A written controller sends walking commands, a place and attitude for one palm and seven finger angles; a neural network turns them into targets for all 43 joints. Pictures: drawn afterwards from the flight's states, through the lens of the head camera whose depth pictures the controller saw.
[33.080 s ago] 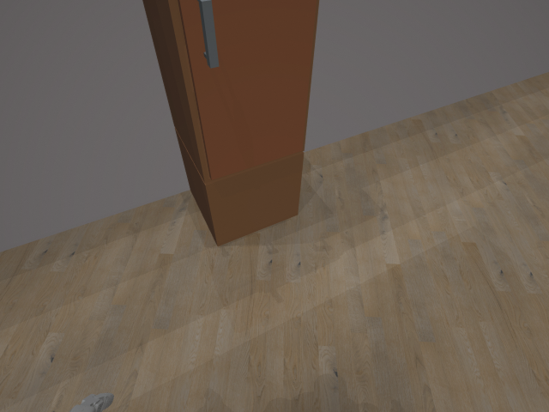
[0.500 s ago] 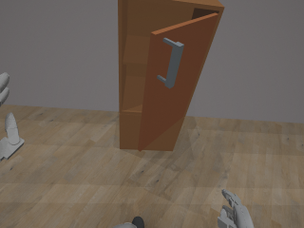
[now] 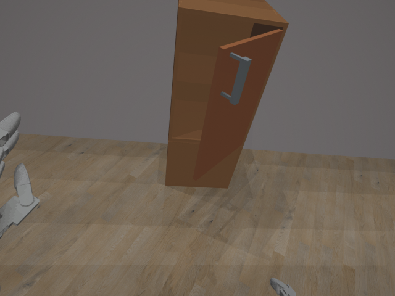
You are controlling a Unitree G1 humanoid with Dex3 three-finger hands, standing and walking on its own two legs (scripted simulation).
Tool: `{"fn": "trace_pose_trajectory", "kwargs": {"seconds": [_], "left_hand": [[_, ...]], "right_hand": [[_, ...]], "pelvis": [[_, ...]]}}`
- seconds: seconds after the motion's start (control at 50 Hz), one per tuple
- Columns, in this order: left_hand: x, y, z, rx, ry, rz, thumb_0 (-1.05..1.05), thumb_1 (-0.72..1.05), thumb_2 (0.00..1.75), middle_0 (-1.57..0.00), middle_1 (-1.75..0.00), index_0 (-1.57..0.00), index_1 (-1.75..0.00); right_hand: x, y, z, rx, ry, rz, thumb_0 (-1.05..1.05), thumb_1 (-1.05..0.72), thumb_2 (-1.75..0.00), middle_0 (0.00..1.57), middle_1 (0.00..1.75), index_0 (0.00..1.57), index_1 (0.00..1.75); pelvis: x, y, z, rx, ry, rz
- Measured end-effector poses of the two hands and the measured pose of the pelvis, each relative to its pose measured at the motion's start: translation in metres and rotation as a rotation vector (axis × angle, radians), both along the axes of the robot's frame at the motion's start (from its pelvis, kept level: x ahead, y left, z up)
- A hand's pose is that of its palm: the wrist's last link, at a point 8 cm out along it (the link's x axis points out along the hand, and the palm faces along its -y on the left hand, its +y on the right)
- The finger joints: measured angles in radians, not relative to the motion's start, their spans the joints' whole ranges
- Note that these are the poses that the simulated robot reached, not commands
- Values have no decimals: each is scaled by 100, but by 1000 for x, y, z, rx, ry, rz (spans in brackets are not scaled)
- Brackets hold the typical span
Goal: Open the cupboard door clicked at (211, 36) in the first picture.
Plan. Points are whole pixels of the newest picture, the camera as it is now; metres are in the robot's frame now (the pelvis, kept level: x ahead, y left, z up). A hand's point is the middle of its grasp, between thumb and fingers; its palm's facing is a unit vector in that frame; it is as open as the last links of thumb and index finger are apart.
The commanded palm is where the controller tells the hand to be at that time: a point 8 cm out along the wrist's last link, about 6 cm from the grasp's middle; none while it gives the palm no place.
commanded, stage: stop stepping back and stand still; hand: left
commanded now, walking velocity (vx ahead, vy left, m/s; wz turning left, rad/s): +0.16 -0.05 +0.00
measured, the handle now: (234, 79) +0.71 -0.07 +0.14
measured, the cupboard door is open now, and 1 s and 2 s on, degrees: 45 45 45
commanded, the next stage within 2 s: let the arm hang, fingers relaxed in 1.08 s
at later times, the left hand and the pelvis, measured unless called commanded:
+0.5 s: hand (47, 185) +0.23 +0.26 +0.16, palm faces +0.40 -0.79 -0.46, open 7.4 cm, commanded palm +0.14 +0.31 +0.16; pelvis +0.00 +0.01 -0.03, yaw +0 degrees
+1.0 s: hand (76, 174) +0.26 +0.23 +0.15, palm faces +0.35 -0.79 -0.51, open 7.4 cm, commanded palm +0.19 +0.29 +0.16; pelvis +0.05 -0.01 -0.02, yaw +0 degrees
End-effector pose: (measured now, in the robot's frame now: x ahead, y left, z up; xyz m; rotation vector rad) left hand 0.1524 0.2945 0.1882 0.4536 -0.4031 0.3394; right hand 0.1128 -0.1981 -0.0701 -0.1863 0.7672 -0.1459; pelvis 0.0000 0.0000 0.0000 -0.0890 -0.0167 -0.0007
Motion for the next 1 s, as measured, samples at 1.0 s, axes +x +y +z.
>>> {"fn": "trace_pose_trajectory", "kwargs": {"seconds": [1.0], "left_hand": [[73,-24,-17,106,181,29,2,89,90,-21,-30,-21,-30]], "right_hand": [[121,-56,-13,-37,-95,-10,1,-90,-90,20,30,20,30]], "pelvis": [[55,-8,-20,102,18,6]]}}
